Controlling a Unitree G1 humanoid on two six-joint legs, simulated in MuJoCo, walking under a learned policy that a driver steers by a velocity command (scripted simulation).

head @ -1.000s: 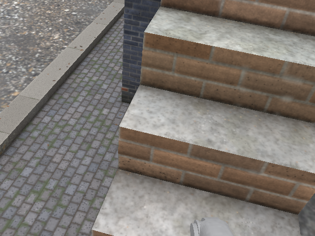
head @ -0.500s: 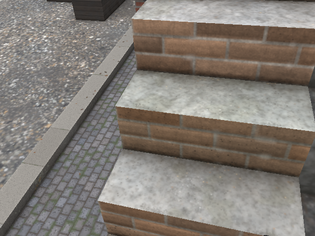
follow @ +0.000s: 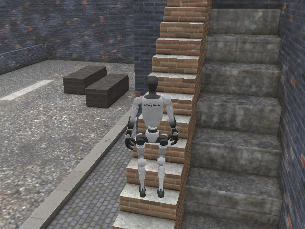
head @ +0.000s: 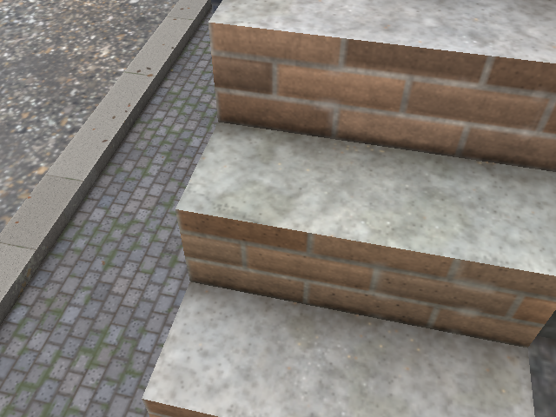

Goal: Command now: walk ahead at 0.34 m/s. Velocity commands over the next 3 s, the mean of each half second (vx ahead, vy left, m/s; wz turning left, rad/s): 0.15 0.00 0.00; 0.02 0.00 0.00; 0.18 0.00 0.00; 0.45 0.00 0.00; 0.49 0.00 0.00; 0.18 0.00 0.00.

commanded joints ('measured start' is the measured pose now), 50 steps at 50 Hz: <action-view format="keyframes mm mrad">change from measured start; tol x64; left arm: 1 -27 -26 -3 -22 -47 -60 -88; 50 -264 -199 -60 -216 -50 57 73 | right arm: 1 290 -71 2 51 -55 56 -40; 50 363 -43 6 119 -29 144 -52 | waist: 1 -5 258 -202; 50 6 120 13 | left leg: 1 547 395 -443 -57 680 316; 10 207 316 -165 -165 453 140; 15 51 223 -27 42 1764 147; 21 -125 -22 -231 923 -199 111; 33 63 45 -124 -159 39 50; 38 270 355 -162 86 1382 16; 41 -56 403 -455 -310 370 127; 50 270 270 -136 -197 764 6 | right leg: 1 -595 88 106 997 -61 47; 8 -891 10 180 1408 -207 19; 20 -150 -173 600 -406 -625 -137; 38 -823 20 79 1162 -409 62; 50 -557 -75 -6 551 -209 8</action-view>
